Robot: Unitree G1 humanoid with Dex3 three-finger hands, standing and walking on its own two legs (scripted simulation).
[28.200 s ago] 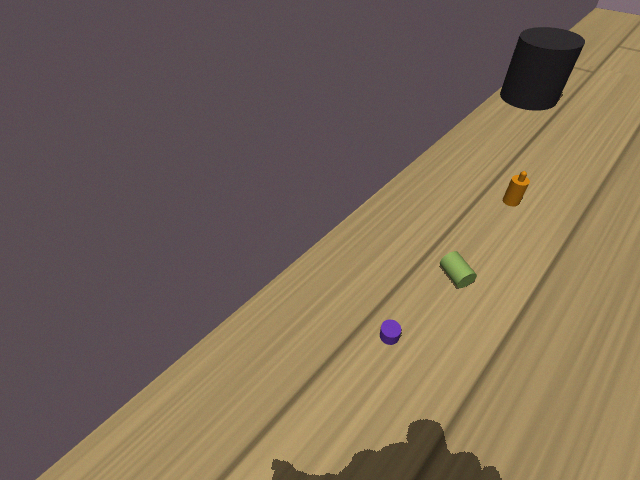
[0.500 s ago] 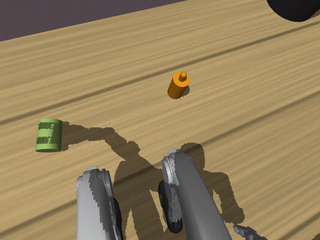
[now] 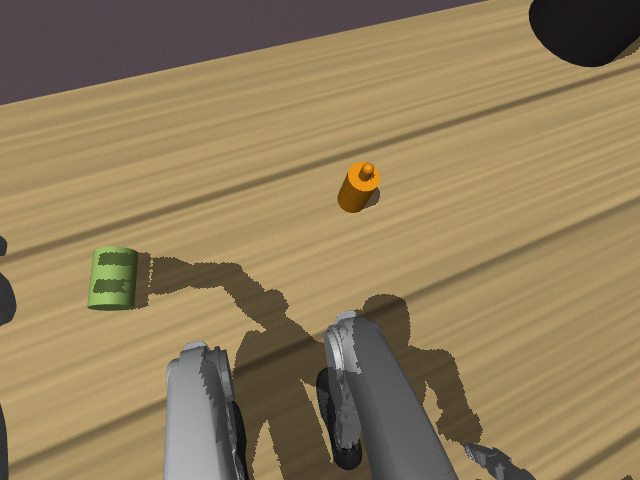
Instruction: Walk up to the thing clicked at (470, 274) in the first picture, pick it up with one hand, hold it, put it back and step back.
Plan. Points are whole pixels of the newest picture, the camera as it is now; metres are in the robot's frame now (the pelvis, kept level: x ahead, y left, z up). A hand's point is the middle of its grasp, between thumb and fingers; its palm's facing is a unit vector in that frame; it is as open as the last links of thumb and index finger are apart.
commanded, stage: go down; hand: left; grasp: from above
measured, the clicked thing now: (113, 279) +0.49 +0.34 -0.44
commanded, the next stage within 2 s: approach in 1.16 s
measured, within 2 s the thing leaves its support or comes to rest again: neither
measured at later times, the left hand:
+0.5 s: hand out of the picture +0.44 +0.38 -0.03, palm faces +0.03 -0.41 -0.91, open 14.1 cm
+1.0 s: hand out of the picture +0.45 +0.37 -0.02, palm faces +0.03 -0.42 -0.91, open 14.1 cm
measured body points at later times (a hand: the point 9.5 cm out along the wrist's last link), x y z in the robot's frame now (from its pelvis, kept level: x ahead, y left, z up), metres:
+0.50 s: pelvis +0.01 +0.00 +0.03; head +0.21 +0.04 +0.43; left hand +0.44 +0.40 +0.02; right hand +0.05 -0.25 -0.09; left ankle +0.07 +0.13 -0.45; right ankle +0.09 -0.11 -0.45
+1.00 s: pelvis +0.02 +0.00 +0.05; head +0.22 +0.03 +0.45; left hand +0.44 +0.39 +0.03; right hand +0.06 -0.25 -0.08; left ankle +0.07 +0.13 -0.45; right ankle +0.09 -0.11 -0.45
